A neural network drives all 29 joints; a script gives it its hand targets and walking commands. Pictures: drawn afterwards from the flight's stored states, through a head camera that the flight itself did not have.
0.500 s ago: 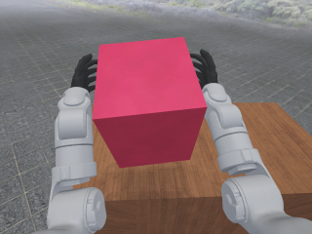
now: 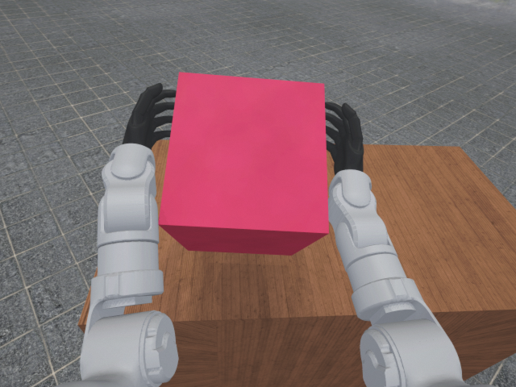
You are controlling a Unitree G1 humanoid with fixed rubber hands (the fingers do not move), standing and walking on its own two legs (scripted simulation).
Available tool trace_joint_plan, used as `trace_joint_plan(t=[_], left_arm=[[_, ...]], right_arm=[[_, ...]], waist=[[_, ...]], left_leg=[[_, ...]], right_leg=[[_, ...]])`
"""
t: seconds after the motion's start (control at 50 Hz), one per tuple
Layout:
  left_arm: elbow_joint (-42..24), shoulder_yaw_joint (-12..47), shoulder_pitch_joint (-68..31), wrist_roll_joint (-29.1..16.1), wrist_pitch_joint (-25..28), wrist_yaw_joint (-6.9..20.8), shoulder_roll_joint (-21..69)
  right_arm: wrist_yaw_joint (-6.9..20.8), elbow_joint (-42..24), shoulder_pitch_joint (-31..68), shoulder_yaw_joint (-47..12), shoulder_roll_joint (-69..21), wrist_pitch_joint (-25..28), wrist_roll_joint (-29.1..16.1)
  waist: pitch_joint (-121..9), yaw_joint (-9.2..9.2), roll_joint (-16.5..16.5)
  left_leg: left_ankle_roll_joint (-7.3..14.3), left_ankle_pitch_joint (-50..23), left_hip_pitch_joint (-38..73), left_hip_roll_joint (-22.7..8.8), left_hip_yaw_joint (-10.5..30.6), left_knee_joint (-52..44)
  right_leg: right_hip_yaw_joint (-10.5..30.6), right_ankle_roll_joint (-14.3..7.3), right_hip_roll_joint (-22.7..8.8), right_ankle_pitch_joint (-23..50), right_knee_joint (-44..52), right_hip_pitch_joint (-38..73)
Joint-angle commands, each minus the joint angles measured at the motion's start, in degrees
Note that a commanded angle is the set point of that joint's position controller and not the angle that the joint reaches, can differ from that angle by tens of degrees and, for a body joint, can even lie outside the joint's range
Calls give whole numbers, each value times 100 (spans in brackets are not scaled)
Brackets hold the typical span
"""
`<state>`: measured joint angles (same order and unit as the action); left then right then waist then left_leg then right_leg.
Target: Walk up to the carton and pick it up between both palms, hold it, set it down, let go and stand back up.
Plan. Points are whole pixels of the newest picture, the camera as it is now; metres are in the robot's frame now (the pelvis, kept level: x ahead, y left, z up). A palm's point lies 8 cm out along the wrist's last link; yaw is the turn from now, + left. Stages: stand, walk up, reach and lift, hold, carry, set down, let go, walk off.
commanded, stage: set down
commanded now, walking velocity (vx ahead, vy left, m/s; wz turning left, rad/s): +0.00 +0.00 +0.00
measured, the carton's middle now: (245, 180) +0.41 +0.01 +0.13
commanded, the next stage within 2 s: none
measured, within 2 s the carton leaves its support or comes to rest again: neither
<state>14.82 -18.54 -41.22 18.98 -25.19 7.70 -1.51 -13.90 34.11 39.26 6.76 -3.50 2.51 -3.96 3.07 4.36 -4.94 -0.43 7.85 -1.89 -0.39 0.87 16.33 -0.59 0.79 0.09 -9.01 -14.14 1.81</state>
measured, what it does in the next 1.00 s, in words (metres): stands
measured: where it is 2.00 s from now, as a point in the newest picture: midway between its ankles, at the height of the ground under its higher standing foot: outside the picture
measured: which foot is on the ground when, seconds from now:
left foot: down 0.00-1.00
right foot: down 0.00-1.00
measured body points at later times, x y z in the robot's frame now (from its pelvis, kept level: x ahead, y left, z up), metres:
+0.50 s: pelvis +0.00 +0.01 +0.00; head -0.01 +0.05 +0.45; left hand +0.41 +0.15 +0.15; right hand +0.38 -0.14 +0.19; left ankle +0.02 +0.12 -0.75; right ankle -0.01 -0.12 -0.75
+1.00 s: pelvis +0.00 +0.01 +0.00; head -0.01 +0.06 +0.45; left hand +0.42 +0.15 +0.14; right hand +0.38 -0.14 +0.16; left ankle +0.02 +0.12 -0.75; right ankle -0.01 -0.12 -0.75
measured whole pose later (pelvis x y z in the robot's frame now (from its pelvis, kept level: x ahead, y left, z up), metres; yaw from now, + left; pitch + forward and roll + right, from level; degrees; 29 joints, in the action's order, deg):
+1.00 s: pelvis +0.00 +0.01 +0.00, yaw -2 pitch -8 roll +0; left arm 29.7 -20.2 -39.9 19.4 -15.5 7.9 -1.4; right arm -13.7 36.0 35.6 12.6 -7.8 6.2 6.6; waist 6.0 4.4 -6.0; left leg 0.6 9.2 0.5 0.1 -1.1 16.7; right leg -0.5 1.4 -0.9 -9.5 -13.7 3.9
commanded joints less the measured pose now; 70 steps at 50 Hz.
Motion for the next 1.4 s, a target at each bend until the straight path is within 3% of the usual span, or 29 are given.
trace_joint_plan(t=[0.0, 0.1, 0.22, 0.24, 0.3, 0.34, 0.38, 0.48, 0.54, 0.56, 0.6, 0.62, 0.64, 0.66, 0.76, 0.82, 0.86, 0.92, 1.04, 1.08, 1.1, 1.12, 1.14, 1.18, 1.22, 1.26, 1.32, 1.34, 1.38], left_arm=[[-508, 1960, -1866, -192, 15, 779, 2331], [159, 1290, -2586, 99, -15, 906, 2084], [503, 1336, -3208, 9, 233, 953, 2128], [444, 1236, -3181, 188, 235, 886, 2219], [198, 1491, -3614, -59, 609, 783, 2288], [402, 1377, -3760, -49, 846, 695, 2268], [384, 1372, -3834, -77, 1033, 669, 2315], [473, 1388, -3572, -120, 1249, 633, 2461], [25, 1879, -3377, -431, 1376, 627, 2622], [152, 1906, -3161, -368, 1385, 609, 2759], [515, 1726, -3146, -322, 1369, 661, 2721], [553, 1779, -2696, -258, 1289, 724, 2734], [860, 1462, -2284, -83, 1148, 797, 2493], [790, 1380, -2396, -73, 1153, 844, 2592], [577, 1362, -2712, -149, 1149, 828, 2496], [950, 1192, -2403, -7, 1137, 888, 2416], [1132, 1210, -2605, -8, 1186, 839, 2551], [1369, 1281, -2941, -136, 1254, 839, 2446], [1886, 557, -3344, 343, 1421, 947, 2161], [1429, 1125, -4267, -47, 1721, 858, 2404], [1557, 1109, -4228, -84, 1776, 824, 2454], [1752, 1074, -4319, -52, 1818, 799, 2476], [1766, 1032, -4353, -65, 1927, 753, 2548], [1868, 1148, -4282, -109, 2075, 716, 2487], [2236, 1112, -4421, -156, 2138, 724, 2450], [3119, 253, -3976, 317, 1989, 829, 2062], [2846, 177, -3450, 290, 2008, 958, 2111], [2911, 205, -3256, 349, 1983, 977, 2177], [3027, 108, -3535, 323, 2039, 1027, 1973]], right_arm=[[538, -1629, 3050, -2227, -1989, 201, -98], [735, -868, 3068, -1382, -1962, -6, 435], [911, -370, 2971, -700, -1960, -22, 798], [987, -119, 2932, -715, -2153, 12, 800], [1019, -79, 2972, -767, -2296, 211, 835], [1035, 22, 2822, -831, -2479, 241, 1048], [1064, 477, 2527, -772, -2687, 196, 1069], [949, 231, 2473, -937, -2873, 407, 1161], [840, -56, 2370, -1568, -3121, 512, 1001], [843, 237, 2242, -1548, -3113, 522, 944], [808, 235, 2240, -1426, -2997, 485, 1125], [754, 185, 2015, -1566, -3121, 485, 1079], [699, 134, 1914, -1696, -2989, 406, 1021], [678, 89, 1859, -1594, -3124, 388, 1072], [680, -410, 2265, -1566, -2992, 492, 1003], [688, -716, 2454, -1659, -2981, 577, 1001], [716, -687, 2503, -1453, -3004, 679, 1200], [737, -446, 2664, -991, -2726, 676, 1390], [923, 921, 2031, -212, -2822, 180, 1769], [966, 890, 2371, 74, -2930, 320, 1840], [971, 857, 2460, 161, -3010, 378, 1975], [987, 946, 2410, 393, -2972, 387, 2185], [1040, 968, 2545, 316, -3177, 434, 2124], [1049, 779, 2533, 188, -3428, 530, 2215], [1067, 787, 2796, 215, -3485, 615, 2228], [1089, 1170, 2610, 543, -3262, 320, 2468], [996, 854, 2265, 127, -3469, 258, 2429], [942, 835, 2060, 81, -3507, 257, 2355], [940, 956, 2002, 141, -3487, 188, 2367]], waist=[[-2121, 114, 422], [-995, -18, 246], [-914, 227, 514], [-813, 44, 651], [-1309, 51, 866], [-1337, -12, 479], [-1327, 29, 778], [-2029, 8, 785], [-2601, 53, 577], [-2561, 73, 825], [-2315, 97, 682], [-2274, 164, 556], [-1835, -53, 307], [-2019, 99, 236], [-2389, 12, 425], [-2037, -168, 208], [-2202, -53, 271], [-1947, 90, 392], [-614, -15, 672], [-1350, 243, 965], [-1397, 179, 1035], [-1310, 380, 932], [-1541, 179, 998], [-1994, 139, 807], [-2149, 109, 807], [-1129, -47, 550], [-1074, -189, 164], [-1275, -161, 406], [-1494, -27, 166]], left_leg=[[-154, -1768, 1750, 283, -649, 142], [140, 349, 1052, 274, -770, -380], [77, 865, 929, 155, -826, -492], [81, 820, 807, 136, -828, -594], [-17, 210, 1015, 135, -832, -458], [17, 190, 999, 139, -833, -422], [-2, 134, 981, 170, -821, -431], [-58, -696, 1121, 214, -816, -225], [-109, -1586, 1236, 288, -806, 80], [-222, -1919, 1390, 284, -753, 116], [-143, -1489, 1208, 290, -777, 36], [-146, -1879, 1246, 290, -766, 69], [-46, -1623, 1131, 326, -783, 30], [-50, -1478, 1121, 327, -777, 16], [-77, -1551, 1010, 273, -684, 14], [33, -1227, 934, 282, -731, -60], [-42, -1131, 826, 260, -759, -76], [-56, -912, 944, 194, -806, -93], [73, 256, 660, 150, -883, -523], [-44, 435, 725, 104, -904, -462], [-57, 252, 734, 109, -912, -421], [-87, 484, 563, 60, -837, -496], [-105, 269, 533, 90, -853, -411], [-61, -305, 550, 127, -901, -274], [-34, -81, 308, 126, -893, -328], [149, 601, 162, 122, -913, -598], [252, 409, 33, 198, -979, -592], [207, 259, -16, 239, -968, -553], [183, 199, 27, 174, -946, -497]], right_leg=[[-537, 477, 64, 3366, -244, 1423], [-552, 336, -38, 346, 199, 549], [-571, 172, -1, -698, 344, 244], [-613, 134, -14, -753, 313, 230], [-572, 157, 23, -182, 216, 369], [-642, 241, 66, -49, 113, 344], [-556, 264, -3, 93, 133, 345], [-508, 347, 25, 1307, -41, 740], [-490, 489, -6, 3188, -288, 1254], [-502, 454, 55, 3311, -300, 1164], [-491, 506, -16, 3294, -292, 1143], [-469, 499, 32, 3979, -355, 1423], [-418, 583, -44, 4140, -334, 1500], [-417, 619, -32, 4218, -398, 1660], [-417, 572, -25, 3791, -388, 1542], [-383, 584, -35, 3508, -320, 1521], [-437, 523, -2, 3154, -331, 1367], [-598, 446, 81, 2310, -126, 891], [-510, 294, -7, 256, 193, 473], [-536, 221, -14, -160, 185, 157], [-520, 216, -20, -25, 179, 199], [-595, 218, -20, -131, 215, 143], [-563, 201, 2, -13, 128, 214], [-540, 308, 2, 784, 32, 288], [-491, 286, -18, 742, 31, 320], [-392, 303, -78, 292, 227, 336], [-356, 447, -126, 1224, 6, 883], [-304, 489, -167, 1624, -29, 994], [-281, 462, -196, 1850, -119, 1116]])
